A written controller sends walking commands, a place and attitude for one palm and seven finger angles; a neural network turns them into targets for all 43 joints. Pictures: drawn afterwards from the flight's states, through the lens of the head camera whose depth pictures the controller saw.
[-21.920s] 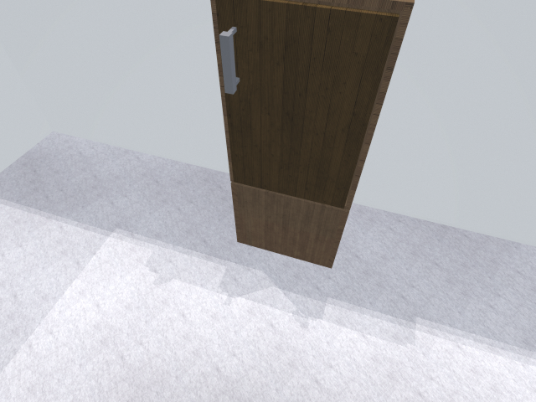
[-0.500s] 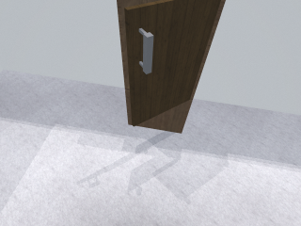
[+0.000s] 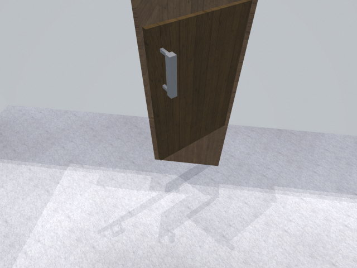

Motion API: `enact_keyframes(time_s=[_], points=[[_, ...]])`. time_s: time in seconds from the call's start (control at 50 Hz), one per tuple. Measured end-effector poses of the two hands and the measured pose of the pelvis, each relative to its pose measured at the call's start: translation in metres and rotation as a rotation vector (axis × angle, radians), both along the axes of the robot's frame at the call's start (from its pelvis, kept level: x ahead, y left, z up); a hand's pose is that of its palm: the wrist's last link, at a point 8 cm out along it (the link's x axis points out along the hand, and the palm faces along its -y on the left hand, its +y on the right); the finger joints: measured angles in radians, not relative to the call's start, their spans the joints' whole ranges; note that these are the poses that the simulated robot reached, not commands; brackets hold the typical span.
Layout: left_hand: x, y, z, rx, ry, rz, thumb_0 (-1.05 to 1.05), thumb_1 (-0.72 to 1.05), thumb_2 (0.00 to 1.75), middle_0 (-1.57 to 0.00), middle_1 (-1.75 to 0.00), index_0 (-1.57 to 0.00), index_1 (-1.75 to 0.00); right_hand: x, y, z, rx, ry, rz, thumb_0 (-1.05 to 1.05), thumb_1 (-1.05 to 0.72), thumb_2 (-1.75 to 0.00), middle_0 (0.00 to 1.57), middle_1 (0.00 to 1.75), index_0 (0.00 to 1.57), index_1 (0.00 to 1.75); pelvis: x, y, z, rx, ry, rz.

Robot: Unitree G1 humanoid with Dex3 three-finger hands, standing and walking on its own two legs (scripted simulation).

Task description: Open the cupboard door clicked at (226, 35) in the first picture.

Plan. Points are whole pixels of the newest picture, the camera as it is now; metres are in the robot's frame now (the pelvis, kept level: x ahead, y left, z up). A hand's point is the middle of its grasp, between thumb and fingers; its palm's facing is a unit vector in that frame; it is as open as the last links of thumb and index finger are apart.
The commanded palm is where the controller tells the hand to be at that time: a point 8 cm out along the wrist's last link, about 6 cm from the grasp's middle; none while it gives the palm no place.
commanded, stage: let the arm hang, fingers relaxed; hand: left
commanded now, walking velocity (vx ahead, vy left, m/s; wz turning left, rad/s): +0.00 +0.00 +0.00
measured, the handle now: (167, 73) +0.62 +0.07 +0.11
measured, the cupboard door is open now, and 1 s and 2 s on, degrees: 42 42 42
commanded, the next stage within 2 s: look to check the result in 0.20 s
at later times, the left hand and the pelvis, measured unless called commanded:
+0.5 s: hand out of the picture +0.00 +0.15 -0.17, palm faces +0.05 -0.98 -0.20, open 7.3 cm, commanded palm none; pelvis +0.01 -0.01 +0.00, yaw +0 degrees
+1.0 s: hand out of the picture +0.03 +0.15 -0.17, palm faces +0.04 -0.98 -0.21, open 7.3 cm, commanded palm none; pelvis +0.02 -0.02 +0.00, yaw +0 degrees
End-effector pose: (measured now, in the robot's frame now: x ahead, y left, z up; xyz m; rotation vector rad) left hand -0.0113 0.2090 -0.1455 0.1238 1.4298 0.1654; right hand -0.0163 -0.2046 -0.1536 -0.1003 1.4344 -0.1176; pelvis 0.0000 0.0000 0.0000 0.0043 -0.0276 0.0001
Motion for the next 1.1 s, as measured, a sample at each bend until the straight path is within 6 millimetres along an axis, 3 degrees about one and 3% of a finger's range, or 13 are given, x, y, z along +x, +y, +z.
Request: enact_keyframes(time_s=[0.34,0.92,1.1], points=[[0.001,-0.002,0.003,0.016,0.012,0.008,0.00,0.92,0.90,-0.20,-0.29,-0.20,-0.30,-0.010,-0.004,-0.001,0.009,0.038,-0.021,0.00,-0.91,-0.90,0.20,0.30,0.20,0.29,0.005,-0.007,0.000,0.002,0.009,-0.002],[0.027,-0.009,0.005,0.027,-0.033,0.002,0.00,0.91,0.90,-0.20,-0.29,-0.20,-0.30,0.032,-0.036,0.003,-0.029,-0.016,0.018,0.00,-0.91,-0.90,0.20,0.30,0.20,0.29,0.017,-0.023,0.002,0.001,0.010,0.009],[0.036,-0.009,0.001,0.028,-0.014,-0.022,0.00,0.91,0.90,-0.20,-0.29,-0.20,-0.30,0.035,-0.044,0.000,-0.052,-0.030,-0.036,0.01,-0.91,-0.90,0.20,0.30,0.20,0.29,0.016,-0.026,-0.003,0.000,0.019,-0.043]])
